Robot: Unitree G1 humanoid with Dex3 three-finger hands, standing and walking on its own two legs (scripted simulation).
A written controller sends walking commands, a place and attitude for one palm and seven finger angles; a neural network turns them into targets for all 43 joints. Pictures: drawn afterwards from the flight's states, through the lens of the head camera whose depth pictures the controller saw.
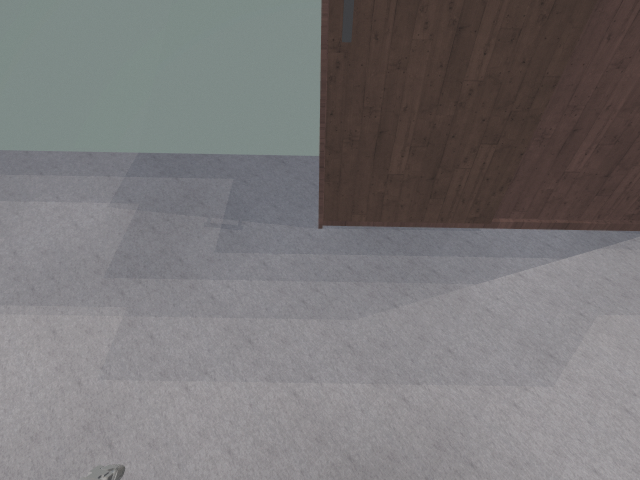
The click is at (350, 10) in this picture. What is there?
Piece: wardrobe's sliding door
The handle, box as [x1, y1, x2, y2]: [342, 0, 353, 41]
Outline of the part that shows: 344,0 342,41 350,41 353,0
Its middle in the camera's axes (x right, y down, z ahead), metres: +0.07 -0.68 +1.00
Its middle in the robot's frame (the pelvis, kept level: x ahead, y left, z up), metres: +1.23 -0.01 +0.20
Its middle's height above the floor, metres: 0.97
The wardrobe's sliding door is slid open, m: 0.00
